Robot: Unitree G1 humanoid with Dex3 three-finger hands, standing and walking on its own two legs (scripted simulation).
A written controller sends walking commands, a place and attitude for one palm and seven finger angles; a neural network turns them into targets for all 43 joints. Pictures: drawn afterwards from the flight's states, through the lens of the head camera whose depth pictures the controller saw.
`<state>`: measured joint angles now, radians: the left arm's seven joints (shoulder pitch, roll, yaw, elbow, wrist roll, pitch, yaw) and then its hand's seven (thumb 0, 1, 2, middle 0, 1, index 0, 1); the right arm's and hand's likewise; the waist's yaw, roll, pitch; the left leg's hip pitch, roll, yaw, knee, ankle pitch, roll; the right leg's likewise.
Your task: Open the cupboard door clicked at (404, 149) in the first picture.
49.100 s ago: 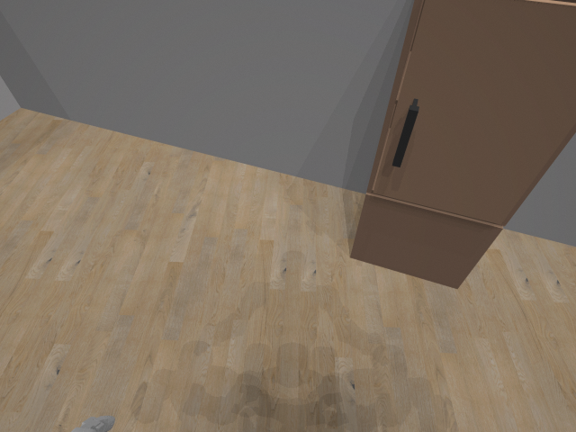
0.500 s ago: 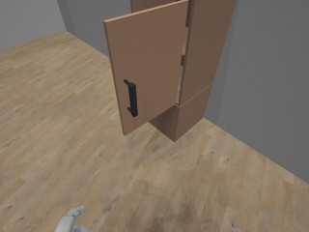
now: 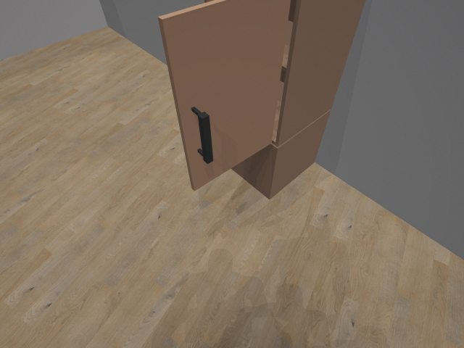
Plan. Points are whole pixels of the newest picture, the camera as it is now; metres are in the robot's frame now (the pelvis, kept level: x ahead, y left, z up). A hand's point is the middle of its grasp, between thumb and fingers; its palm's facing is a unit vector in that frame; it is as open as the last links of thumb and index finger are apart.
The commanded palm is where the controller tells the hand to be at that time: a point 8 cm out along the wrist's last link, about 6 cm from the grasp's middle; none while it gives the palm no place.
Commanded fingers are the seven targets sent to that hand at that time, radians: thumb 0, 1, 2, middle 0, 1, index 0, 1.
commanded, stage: let the arm hang, fingers relaxed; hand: left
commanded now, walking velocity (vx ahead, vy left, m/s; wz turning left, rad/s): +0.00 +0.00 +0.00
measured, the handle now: (201, 136) +0.68 +0.13 -0.09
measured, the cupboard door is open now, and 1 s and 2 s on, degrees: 87 87 87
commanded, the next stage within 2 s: look to check the result in 0.38 s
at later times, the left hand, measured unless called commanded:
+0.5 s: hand out of the picture +0.08 +0.21 -0.16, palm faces -0.01 -0.96 -0.29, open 7.4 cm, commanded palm none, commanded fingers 0.00 0.90 0.90 -0.20 -0.30 -0.20 -0.30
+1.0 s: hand out of the picture +0.10 +0.22 -0.15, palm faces -0.03 -0.94 -0.33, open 7.4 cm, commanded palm none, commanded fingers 0.00 0.90 0.90 -0.20 -0.30 -0.20 -0.30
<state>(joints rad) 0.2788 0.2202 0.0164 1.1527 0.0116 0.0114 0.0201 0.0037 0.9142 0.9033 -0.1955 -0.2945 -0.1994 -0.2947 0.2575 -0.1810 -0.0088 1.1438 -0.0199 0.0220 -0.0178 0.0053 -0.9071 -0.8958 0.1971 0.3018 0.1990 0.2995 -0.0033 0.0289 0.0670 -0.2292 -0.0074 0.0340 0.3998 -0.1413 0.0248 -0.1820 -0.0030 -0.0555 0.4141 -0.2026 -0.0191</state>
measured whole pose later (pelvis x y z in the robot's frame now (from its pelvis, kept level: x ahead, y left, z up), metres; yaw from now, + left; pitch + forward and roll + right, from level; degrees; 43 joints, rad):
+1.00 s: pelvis +0.03 -0.02 +0.01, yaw +0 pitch -2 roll +0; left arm 0.11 0.30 0.01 1.14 0.01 -0.02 0.01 0.00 0.91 0.90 -0.20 -0.29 -0.20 -0.30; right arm 0.10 -0.31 -0.01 1.14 -0.02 0.00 -0.01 0.00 -0.91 -0.90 0.20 0.30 0.20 0.30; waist -0.01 0.02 0.07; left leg -0.14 0.01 0.03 0.30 -0.14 0.00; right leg -0.09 0.02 -0.05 0.30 -0.19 -0.04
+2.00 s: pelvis +0.06 -0.01 +0.01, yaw -1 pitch -1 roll +0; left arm 0.10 0.31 0.01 1.13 0.01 -0.02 0.01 0.00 0.90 0.90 -0.20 -0.30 -0.20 -0.30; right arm 0.10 -0.32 0.00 1.14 -0.02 0.00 -0.01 0.00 -0.91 -0.90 0.20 0.30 0.20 0.30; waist -0.01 0.01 0.06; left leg -0.09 0.01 0.05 0.28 -0.17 0.00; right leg -0.05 0.02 -0.04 0.27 -0.21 -0.03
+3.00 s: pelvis +0.06 -0.01 +0.01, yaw -1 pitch -1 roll +0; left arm 0.10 0.32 0.01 1.13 0.01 -0.02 0.01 0.00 0.90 0.90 -0.20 -0.30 -0.20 -0.30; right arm 0.10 -0.32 0.00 1.14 -0.01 0.00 -0.01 0.00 -0.91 -0.90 0.20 0.30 0.20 0.30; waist -0.01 0.01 0.06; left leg -0.09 0.01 0.05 0.27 -0.16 0.00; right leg -0.04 0.02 -0.04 0.26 -0.21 -0.03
